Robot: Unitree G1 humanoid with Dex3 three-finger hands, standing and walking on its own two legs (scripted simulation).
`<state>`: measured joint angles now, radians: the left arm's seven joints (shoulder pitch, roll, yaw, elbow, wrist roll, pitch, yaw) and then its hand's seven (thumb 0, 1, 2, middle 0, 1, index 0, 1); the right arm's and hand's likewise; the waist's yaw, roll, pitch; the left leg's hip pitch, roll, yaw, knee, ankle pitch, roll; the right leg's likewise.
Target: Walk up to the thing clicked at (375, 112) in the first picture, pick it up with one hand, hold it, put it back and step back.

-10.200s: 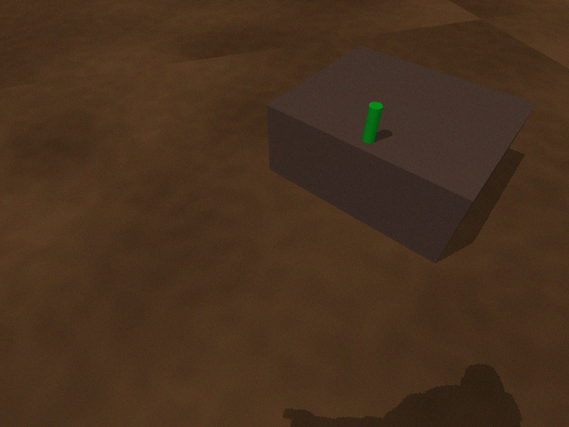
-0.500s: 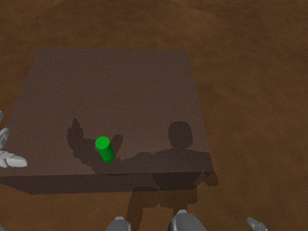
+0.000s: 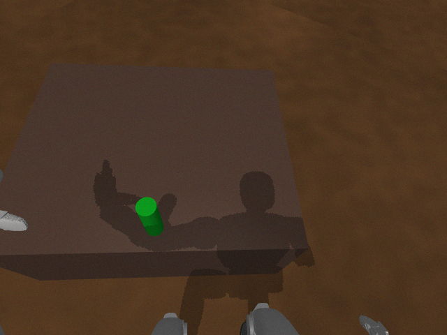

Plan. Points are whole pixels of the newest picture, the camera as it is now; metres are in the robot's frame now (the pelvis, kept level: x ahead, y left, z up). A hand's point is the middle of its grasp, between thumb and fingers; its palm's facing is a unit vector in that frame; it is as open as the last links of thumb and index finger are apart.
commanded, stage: go down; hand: left
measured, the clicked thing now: (150, 218) +0.42 +0.17 -0.25
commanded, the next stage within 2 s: none
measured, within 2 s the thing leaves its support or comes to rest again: neither
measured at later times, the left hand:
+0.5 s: hand out of the picture +0.37 +0.37 +0.03, palm faces +0.14 -0.99 -0.09, open 16.9 cm
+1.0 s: hand out of the picture +0.37 +0.37 +0.03, palm faces +0.14 -0.99 -0.07, open 17.0 cm
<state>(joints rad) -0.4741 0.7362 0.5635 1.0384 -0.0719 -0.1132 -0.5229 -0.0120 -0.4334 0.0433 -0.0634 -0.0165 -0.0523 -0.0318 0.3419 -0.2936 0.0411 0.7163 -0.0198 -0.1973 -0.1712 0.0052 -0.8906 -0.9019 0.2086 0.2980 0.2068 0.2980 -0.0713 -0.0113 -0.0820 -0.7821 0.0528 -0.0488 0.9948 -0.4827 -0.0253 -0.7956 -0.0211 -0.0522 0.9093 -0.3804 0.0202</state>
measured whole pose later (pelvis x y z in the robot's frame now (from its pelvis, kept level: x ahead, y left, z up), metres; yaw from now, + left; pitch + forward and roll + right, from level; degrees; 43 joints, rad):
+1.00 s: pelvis -0.01 +0.00 -0.01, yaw +0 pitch +18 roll -3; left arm -0.51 0.78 0.65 1.08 -0.11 -0.20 -0.60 -0.01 -0.40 0.05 -0.06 -0.02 -0.05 -0.04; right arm 0.33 -0.30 0.06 0.72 -0.03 -0.18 -0.17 0.00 -0.89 -0.90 0.21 0.30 0.21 0.30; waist -0.09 -0.02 -0.09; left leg -0.89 0.05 -0.06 1.08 -0.51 -0.02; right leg -0.90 -0.02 -0.06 0.98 -0.40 0.02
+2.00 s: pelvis -0.01 +0.01 -0.03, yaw +0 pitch +20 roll -4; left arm -0.47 0.75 0.68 1.01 -0.19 -0.28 -0.66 -0.01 -0.40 0.04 -0.06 -0.01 -0.04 -0.03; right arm 0.28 -0.29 0.06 0.71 -0.03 -0.19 -0.17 0.00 -0.91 -0.91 0.21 0.30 0.21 0.30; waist -0.07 -0.02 -0.09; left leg -0.99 0.04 -0.07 1.17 -0.53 -0.02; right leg -0.99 -0.03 -0.06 1.06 -0.42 0.03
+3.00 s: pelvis -0.01 +0.00 -0.04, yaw +0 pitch +21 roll -4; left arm -0.49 0.73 0.72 0.98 -0.25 -0.31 -0.71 -0.01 -0.35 0.02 -0.05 -0.01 -0.04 -0.02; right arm 0.26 -0.29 0.08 0.71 -0.03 -0.21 -0.19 0.01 -0.91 -0.91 0.21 0.30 0.21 0.30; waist -0.08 -0.02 -0.11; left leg -1.02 0.04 -0.07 1.19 -0.54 -0.02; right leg -1.02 -0.03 -0.06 1.09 -0.44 0.02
